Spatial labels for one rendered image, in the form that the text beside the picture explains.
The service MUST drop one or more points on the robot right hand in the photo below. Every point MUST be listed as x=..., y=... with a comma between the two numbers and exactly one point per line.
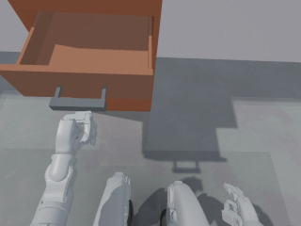
x=235, y=214

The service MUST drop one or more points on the robot left forearm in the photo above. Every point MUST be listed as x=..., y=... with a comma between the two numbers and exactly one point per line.
x=56, y=201

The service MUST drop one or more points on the cabinet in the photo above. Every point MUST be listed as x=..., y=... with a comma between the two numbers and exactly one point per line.
x=27, y=11

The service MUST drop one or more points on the handle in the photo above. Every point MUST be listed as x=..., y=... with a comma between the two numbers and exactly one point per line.
x=78, y=104

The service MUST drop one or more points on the robot left hand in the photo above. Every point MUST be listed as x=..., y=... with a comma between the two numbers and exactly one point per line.
x=74, y=131

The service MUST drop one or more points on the drawer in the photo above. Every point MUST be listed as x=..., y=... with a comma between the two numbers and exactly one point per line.
x=84, y=52

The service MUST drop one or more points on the right robot thigh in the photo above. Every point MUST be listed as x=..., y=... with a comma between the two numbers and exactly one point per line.
x=188, y=209

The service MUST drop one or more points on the left robot thigh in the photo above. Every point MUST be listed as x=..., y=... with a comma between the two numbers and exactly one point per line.
x=111, y=210

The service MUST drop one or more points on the robot thigh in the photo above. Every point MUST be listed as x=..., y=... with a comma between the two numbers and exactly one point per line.
x=111, y=210
x=188, y=209

